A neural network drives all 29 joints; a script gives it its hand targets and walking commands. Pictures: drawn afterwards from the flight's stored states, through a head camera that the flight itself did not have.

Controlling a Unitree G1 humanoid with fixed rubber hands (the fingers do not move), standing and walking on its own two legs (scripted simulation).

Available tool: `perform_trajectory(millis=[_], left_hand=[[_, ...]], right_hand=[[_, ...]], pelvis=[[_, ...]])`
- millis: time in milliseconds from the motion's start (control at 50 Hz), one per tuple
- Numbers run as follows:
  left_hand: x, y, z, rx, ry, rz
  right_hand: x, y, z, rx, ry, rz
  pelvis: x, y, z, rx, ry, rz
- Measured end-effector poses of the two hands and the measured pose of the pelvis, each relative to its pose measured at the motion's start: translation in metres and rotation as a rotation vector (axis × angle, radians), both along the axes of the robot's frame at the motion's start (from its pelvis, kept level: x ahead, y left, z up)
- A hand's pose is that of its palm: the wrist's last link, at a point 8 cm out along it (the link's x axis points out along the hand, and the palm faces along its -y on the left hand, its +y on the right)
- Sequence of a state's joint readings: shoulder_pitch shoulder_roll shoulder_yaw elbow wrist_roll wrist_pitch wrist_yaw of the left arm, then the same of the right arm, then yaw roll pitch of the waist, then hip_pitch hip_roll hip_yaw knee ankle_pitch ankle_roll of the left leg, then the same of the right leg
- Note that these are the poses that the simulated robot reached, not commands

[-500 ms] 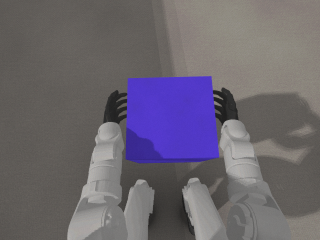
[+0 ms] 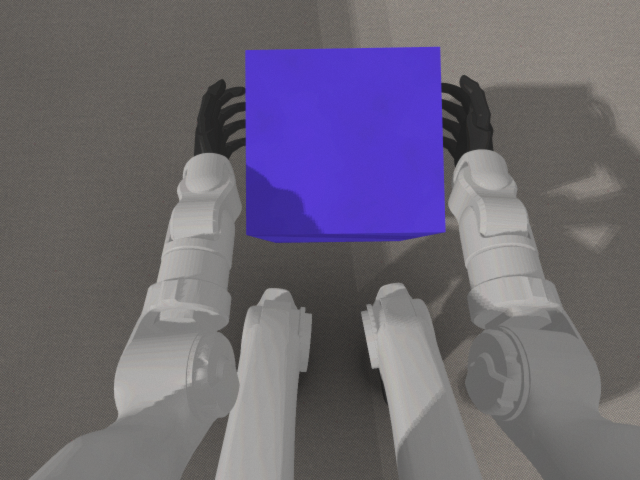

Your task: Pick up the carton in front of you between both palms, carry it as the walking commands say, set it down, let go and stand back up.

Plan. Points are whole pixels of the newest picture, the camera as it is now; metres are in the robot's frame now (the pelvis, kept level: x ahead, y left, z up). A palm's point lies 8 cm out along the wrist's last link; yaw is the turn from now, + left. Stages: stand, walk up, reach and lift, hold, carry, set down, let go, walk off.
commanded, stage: set down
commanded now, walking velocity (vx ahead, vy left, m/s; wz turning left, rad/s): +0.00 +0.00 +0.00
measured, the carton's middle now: (339, 166) +0.47 -0.01 -0.20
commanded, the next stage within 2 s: none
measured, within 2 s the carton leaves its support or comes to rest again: rests again in 1.54 s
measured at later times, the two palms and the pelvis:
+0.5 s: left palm (240, 159) +0.50 +0.13 -0.25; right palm (437, 160) +0.49 -0.17 -0.25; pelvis -0.01 +0.00 -0.09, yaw +0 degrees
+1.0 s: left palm (242, 164) +0.50 +0.13 -0.26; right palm (435, 165) +0.49 -0.17 -0.26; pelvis -0.01 +0.00 -0.11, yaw +0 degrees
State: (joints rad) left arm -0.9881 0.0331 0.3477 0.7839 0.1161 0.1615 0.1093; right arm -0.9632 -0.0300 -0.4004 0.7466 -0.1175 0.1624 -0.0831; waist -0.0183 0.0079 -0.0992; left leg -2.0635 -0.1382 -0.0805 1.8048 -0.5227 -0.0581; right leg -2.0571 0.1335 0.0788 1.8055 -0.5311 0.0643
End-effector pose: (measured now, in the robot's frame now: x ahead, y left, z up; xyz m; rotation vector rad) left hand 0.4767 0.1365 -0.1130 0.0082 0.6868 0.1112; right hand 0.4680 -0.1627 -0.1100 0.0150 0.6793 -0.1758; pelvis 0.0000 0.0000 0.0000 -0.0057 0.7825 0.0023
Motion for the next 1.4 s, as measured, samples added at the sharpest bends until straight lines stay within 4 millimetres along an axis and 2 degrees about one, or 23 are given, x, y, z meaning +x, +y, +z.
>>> perform_trajectory(millis=[360,440,660,860,1400], left_hand=[[0.023,-0.003,-0.113,0.021,0.045,-0.025],[0.026,-0.003,-0.13,0.02,0.044,-0.027],[0.028,-0.002,-0.135,0.018,0.059,-0.025],[0.021,-0.002,-0.15,0.028,0.092,-0.038],[0.028,0.002,-0.152,0.008,0.074,-0.098]], right_hand=[[0.019,-0.003,-0.115,-0.014,0.047,0.007],[0.022,-0.004,-0.132,-0.008,0.045,0.004],[0.024,-0.003,-0.137,-0.006,0.061,0.002],[0.017,-0.003,-0.15,-0.017,0.095,0.009],[0.023,-0.009,-0.153,-0.003,0.082,0.08]], pelvis=[[-0.01,-0.002,-0.075,0.004,-0.014,0.001],[-0.01,-0.002,-0.087,0.005,-0.055,0.0],[-0.004,-0.002,-0.101,0.002,-0.08,-0.003],[-0.007,0.0,-0.105,-0.002,-0.11,-0.004],[-0.017,-0.001,-0.109,-0.002,-0.142,-0.006]])
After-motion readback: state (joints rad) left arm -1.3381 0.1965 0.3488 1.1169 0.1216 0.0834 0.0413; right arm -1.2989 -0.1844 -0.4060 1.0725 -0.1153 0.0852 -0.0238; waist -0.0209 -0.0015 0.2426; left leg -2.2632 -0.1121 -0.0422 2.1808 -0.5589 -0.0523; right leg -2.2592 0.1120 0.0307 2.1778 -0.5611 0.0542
